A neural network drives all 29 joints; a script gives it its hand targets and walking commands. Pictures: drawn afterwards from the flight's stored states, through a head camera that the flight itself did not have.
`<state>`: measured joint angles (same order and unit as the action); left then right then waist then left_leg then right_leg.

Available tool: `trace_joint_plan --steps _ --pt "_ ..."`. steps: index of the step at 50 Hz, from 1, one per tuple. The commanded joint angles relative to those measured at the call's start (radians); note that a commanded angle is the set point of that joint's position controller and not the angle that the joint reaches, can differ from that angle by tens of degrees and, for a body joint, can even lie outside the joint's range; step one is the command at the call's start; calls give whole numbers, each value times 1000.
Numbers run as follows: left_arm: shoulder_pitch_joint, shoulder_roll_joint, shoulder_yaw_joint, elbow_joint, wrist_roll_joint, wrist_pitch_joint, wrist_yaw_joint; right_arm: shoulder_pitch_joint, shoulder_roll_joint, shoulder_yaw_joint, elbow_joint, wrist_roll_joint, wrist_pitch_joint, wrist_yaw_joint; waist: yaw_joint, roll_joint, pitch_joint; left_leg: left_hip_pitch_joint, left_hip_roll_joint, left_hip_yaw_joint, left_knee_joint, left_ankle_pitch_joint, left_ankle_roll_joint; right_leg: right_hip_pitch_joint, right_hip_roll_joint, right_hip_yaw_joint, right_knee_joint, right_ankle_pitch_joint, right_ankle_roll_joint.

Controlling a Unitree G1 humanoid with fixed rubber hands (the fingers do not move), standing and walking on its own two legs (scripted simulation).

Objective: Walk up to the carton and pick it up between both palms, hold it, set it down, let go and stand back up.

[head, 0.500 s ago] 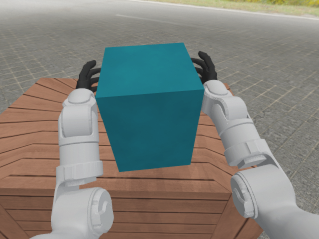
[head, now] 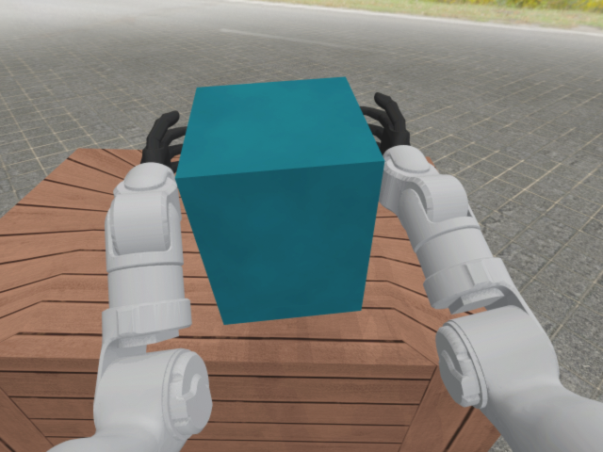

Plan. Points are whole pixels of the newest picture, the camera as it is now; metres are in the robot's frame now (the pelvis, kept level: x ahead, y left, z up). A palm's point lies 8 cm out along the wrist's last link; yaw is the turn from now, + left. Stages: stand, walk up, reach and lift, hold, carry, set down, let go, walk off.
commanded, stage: hold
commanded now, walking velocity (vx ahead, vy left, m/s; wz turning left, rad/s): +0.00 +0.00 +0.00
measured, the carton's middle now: (282, 204) +0.37 +0.00 +0.20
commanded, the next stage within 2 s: set down in 0.68 s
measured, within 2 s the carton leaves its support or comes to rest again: neither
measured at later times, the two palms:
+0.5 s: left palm (158, 172) +0.37 +0.15 +0.26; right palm (391, 153) +0.37 -0.13 +0.27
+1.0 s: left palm (150, 155) +0.37 +0.15 +0.28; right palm (387, 146) +0.38 -0.13 +0.28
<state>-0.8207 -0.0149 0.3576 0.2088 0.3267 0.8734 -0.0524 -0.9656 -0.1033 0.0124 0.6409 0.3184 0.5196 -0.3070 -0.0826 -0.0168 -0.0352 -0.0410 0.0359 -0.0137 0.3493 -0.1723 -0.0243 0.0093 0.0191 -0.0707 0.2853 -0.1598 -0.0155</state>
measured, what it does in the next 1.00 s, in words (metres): stands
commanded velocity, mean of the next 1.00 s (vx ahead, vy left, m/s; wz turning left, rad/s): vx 0.00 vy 0.00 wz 0.00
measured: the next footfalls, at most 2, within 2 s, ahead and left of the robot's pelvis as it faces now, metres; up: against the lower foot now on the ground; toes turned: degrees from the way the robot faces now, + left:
none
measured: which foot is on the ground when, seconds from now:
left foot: down 0.00-1.00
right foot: down 0.00-1.00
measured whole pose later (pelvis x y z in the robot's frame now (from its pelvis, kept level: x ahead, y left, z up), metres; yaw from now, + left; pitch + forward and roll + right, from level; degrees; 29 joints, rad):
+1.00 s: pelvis +0.00 +0.00 +0.00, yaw +0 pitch -10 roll +0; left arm -0.89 -0.04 0.42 0.27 0.43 0.72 -0.07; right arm -0.99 -0.03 -0.14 0.75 0.12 0.31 -0.20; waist -0.08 -0.05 0.00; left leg 0.02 0.02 -0.01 0.30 -0.15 -0.02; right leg 0.05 0.01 -0.07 0.28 -0.17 -0.02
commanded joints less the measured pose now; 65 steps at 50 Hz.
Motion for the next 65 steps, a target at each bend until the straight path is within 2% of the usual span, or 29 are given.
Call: trace_joint_plan --steps 1,4,7,8,9,10,13,15,16,17,18,19,21,22,23,24,25,26,29,37,41,45,49,52,55,59,62,65 --pt "-720 -521 -414 -70 -156 -77 -127 -747 655 269 -286 127 -25 114 -9 26 -369 39 -92 46 -30 201 -11 123 63 14 -13 172 87" --pt "-739 -535 -445 -119 -179 -85 -125 -754 670 282 -337 138 -28 107 -22 33 -413 77 -96 41 -7 264 -25 134 67 12 -2 248 96" --pt "-731 -513 -414 -82 -153 -79 -123 -727 655 272 -276 130 -15 111 -13 37 -341 56 -94 44 -29 214 -17 110 65 10 -15 180 90" --pt "-714 -508 -398 -56 -143 -72 -126 -746 658 279 -285 124 -17 113 4 19 -336 37 -96 49 -37 181 -5 111 62 14 -20 147 91" --pt "-715 -501 -390 -59 -142 -73 -129 -738 665 273 -273 118 -16 114 5 7 -331 24 -92 49 -44 172 1 118 62 13 -21 141 89" --pt "-735 -511 -395 -83 -147 -78 -130 -738 672 277 -267 126 -18 119 8 23 -349 14 -88 48 -46 190 -3 128 66 13 -10 151 83" --pt "-726 -524 -411 -58 -149 -75 -132 -760 657 268 -270 126 -25 121 -1 42 -345 25 -91 50 -36 194 -12 110 63 18 -15 155 80" --pt "-739 -524 -410 -57 -158 -79 -133 -780 665 265 -287 123 -29 118 -7 26 -366 30 -92 50 -31 198 -6 124 66 16 -17 163 84" --pt "-745 -536 -433 -84 -168 -84 -130 -775 665 266 -302 131 -33 117 -16 45 -382 39 -92 46 -28 209 -14 122 65 16 -10 176 83" --pt "-758 -530 -427 -83 -163 -85 -126 -757 659 260 -269 129 -25 118 -16 61 -354 40 -90 41 -30 204 -19 111 65 13 -9 159 81" --pt "-771 -536 -437 -93 -168 -87 -125 -764 665 259 -289 126 -30 119 -20 59 -379 42 -91 44 -26 203 -21 113 65 11 -7 156 85" --pt "-749 -527 -423 -71 -163 -82 -124 -767 662 259 -288 127 -28 119 -16 40 -371 46 -93 41 -25 209 -15 116 65 10 -12 167 85" --pt "-769 -533 -440 -108 -177 -90 -118 -777 670 277 -319 136 -34 119 -10 43 -411 52 -94 42 -19 214 -17 116 66 12 -7 173 87" --pt "-768 -540 -451 -96 -172 -87 -115 -765 662 267 -298 132 -31 119 -20 66 -401 59 -92 38 -20 214 -24 106 66 12 -4 169 84" --pt "-743 -546 -447 -75 -170 -83 -114 -768 651 267 -303 133 -33 121 -15 67 -397 56 -90 37 -18 213 -22 98 67 11 -8 159 81" --pt "-745 -539 -436 -72 -165 -83 -114 -780 657 273 -308 132 -34 121 -3 61 -390 44 -95 42 -22 192 -16 98 63 17 -13 140 84" --pt "-746 -502 -405 -128 -157 -89 -113 -688 675 284 -242 132 -18 120 -6 -1 -368 52 -87 35 -34 225 -4 133 61 7 9 209 90" --pt "-716 -509 -413 -132 -155 -79 -118 -691 666 293 -263 138 -22 119 -2 27 -375 69 -89 34 -29 237 -8 138 54 11 7 237 90" --pt "-705 -508 -426 -127 -148 -67 -133 -703 647 283 -285 137 -25 114 -17 31 -355 78 -90 35 -23 256 -18 141 54 7 0 250 90" --pt "-739 -535 -457 -147 -161 -75 -137 -751 651 269 -330 117 -54 119 -26 52 -360 81 -86 35 -23 242 -20 126 57 -4 -2 209 82" --pt "-769 -538 -447 -114 -159 -118 -128 -795 635 230 -308 62 -114 143 -14 52 -361 97 -81 35 -34 194 -9 81 56 -19 -17 120 74" --pt "-714 -499 -342 -9 -83 -180 -133 -764 568 117 -183 -79 -228 195 4 36 -290 104 -65 46 -87 85 14 54 44 -43 -42 10 55" --pt "-596 -437 -229 75 5 -220 -159 -659 503 7 -54 -210 -338 240 11 12 -195 96 -59 69 -117 56 29 91 27 -61 -53 -2 46" --pt "-538 -426 -216 87 29 -243 -167 -619 477 -24 -27 -258 -408 255 11 6 -168 109 -59 81 -106 113 30 102 21 -74 -57 31 46" --pt "-504 -443 -258 55 22 -262 -160 -617 463 -2 -58 -264 -471 256 6 6 -199 153 -59 84 -66 249 18 120 25 -87 -50 117 46" --pt "-504 -498 -385 -54 -32 -295 -137 -657 467 89 -174 -229 -544 243 -15 14 -335 222 -64 74 4 429 -6 173 27 -88 -20 303 50" --pt "-518 -519 -475 -135 -77 -319 -110 -660 470 146 -239 -205 -570 239 -25 38 -421 242 -63 60 32 472 -19 179 21 -85 1 367 51" --pt "-526 -518 -515 -169 -98 -333 -80 -643 462 163 -245 -199 -570 245 -19 50 -451 235 -61 48 33 437 -19 160 17 -82 9 350 51"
